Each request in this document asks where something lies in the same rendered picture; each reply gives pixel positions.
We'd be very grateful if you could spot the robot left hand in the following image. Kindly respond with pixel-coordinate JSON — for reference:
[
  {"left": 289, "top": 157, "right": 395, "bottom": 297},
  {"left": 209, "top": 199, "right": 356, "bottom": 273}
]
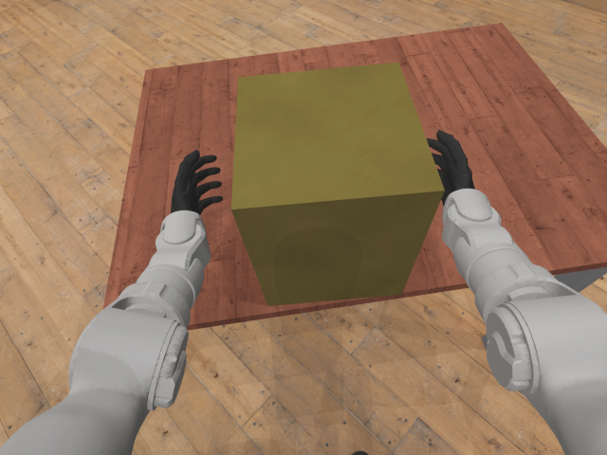
[{"left": 171, "top": 150, "right": 223, "bottom": 215}]

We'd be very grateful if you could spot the carton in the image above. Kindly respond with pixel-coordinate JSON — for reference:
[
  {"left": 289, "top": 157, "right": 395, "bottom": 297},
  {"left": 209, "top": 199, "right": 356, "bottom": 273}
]
[{"left": 231, "top": 63, "right": 445, "bottom": 306}]

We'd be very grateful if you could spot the table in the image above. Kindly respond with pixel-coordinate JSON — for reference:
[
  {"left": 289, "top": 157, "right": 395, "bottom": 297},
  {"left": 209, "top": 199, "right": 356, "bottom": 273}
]
[{"left": 102, "top": 23, "right": 607, "bottom": 350}]

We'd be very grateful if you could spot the left robot forearm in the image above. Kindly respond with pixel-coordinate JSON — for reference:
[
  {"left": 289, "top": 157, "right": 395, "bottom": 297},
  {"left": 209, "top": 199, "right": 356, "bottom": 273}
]
[{"left": 68, "top": 210, "right": 211, "bottom": 389}]

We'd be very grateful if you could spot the right robot upper arm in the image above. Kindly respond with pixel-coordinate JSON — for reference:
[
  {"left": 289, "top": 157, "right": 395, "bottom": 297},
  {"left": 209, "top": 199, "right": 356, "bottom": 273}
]
[{"left": 487, "top": 295, "right": 607, "bottom": 455}]

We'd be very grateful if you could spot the left robot upper arm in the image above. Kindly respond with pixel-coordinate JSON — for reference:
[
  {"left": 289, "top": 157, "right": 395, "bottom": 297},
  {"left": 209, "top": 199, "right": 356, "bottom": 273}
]
[{"left": 0, "top": 307, "right": 189, "bottom": 455}]

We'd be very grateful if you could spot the right robot forearm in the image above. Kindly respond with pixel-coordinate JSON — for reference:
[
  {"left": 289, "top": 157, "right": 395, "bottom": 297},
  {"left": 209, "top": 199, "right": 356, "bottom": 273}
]
[{"left": 442, "top": 189, "right": 607, "bottom": 325}]

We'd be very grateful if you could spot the robot right hand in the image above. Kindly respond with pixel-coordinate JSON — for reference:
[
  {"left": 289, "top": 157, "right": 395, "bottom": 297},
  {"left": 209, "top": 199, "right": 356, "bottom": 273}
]
[{"left": 427, "top": 130, "right": 475, "bottom": 206}]

